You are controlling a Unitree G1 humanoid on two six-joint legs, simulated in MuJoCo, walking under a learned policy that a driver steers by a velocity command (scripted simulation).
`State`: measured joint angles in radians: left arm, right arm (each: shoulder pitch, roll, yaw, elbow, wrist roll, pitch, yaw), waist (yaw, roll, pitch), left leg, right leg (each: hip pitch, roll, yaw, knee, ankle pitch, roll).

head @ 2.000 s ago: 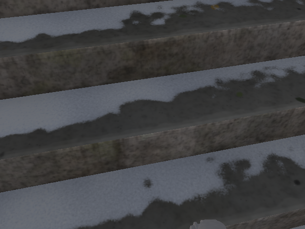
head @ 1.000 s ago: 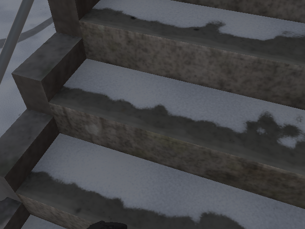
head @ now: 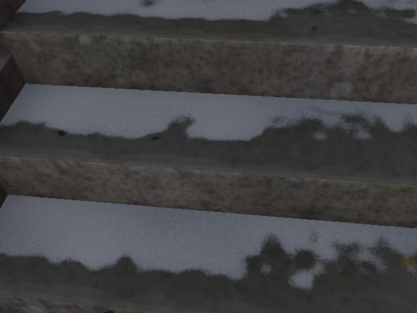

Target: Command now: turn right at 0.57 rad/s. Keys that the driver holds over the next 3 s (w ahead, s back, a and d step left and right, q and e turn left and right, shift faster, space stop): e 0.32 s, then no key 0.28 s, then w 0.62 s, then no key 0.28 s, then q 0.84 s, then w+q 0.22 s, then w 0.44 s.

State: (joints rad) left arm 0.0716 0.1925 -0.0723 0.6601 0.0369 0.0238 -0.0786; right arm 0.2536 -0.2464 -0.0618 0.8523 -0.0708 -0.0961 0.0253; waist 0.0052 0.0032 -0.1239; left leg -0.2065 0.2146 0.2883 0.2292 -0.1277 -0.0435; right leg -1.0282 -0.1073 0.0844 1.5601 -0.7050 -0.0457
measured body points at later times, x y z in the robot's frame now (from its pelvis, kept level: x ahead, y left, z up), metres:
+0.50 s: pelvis +0.05 -0.04 +0.08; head +0.07 -0.04 +0.53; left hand +0.23 +0.13 -0.03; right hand +0.23 -0.34 +0.02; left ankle +0.06 +0.12 -0.44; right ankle +0.06 -0.17 -0.57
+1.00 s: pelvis +0.08 +0.07 +0.11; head +0.07 +0.08 +0.56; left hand +0.30 +0.26 -0.01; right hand +0.08 -0.15 -0.02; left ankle +0.07 +0.19 -0.58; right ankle +0.03 -0.09 -0.41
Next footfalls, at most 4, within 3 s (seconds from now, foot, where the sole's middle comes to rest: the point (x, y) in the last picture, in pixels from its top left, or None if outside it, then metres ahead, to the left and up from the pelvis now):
0.68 left None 0.12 0.17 -0.61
1.28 right None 0.10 -0.13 -0.61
1.78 left None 0.25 0.06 -0.61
2.48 right None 0.21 -0.21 -0.61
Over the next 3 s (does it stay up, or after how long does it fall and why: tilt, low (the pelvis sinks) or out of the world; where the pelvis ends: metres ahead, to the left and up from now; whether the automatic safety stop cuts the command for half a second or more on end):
stays up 0.37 -0.03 0.19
